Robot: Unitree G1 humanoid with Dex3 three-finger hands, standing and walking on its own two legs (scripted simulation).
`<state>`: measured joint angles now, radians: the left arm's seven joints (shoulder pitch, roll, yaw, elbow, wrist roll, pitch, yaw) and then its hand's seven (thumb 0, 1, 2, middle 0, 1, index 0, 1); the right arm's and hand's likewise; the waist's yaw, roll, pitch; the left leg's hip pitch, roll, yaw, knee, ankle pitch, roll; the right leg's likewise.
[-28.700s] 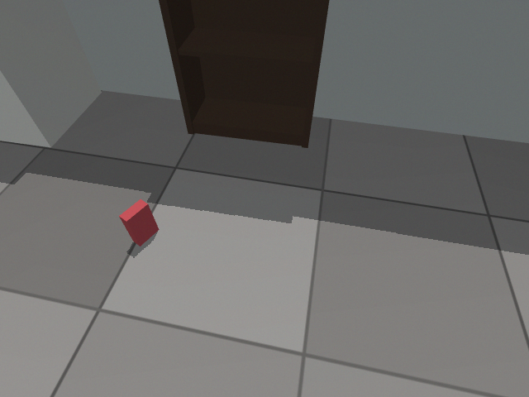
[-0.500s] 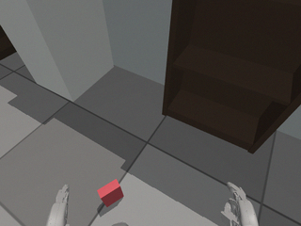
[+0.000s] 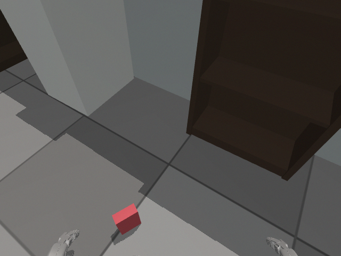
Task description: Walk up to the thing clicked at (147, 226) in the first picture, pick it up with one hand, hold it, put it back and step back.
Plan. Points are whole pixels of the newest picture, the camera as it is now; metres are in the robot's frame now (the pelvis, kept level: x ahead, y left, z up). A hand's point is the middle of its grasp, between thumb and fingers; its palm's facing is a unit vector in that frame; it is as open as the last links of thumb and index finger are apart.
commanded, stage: stand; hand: left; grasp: from the side
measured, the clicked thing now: (127, 219) +0.39 +0.22 -0.65
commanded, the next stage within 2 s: none
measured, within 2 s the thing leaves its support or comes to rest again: neither
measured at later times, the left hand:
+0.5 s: hand out of the picture +0.03 +0.27 -0.13, palm faces -0.01 -0.94 -0.34, open 7.4 cm
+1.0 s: hand out of the picture +0.03 +0.26 -0.13, palm faces -0.02 -0.94 -0.34, open 7.4 cm
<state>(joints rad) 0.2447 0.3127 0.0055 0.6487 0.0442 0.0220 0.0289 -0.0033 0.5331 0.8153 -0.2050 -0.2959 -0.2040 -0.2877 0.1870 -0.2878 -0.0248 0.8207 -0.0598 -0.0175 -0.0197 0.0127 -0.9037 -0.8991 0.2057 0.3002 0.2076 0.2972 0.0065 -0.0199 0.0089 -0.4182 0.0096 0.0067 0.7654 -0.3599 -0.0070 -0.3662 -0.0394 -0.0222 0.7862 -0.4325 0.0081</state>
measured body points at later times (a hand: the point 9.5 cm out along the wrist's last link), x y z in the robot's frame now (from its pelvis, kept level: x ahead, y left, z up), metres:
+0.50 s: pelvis -0.01 +0.02 +0.03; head -0.02 +0.02 +0.48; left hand +0.03 +0.31 -0.10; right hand +0.05 -0.26 -0.10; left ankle +0.03 +0.13 -0.71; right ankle -0.01 -0.12 -0.71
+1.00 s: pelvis -0.01 +0.01 +0.04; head -0.01 +0.01 +0.49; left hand +0.03 +0.31 -0.10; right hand +0.05 -0.28 -0.11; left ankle +0.03 +0.13 -0.71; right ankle -0.01 -0.12 -0.71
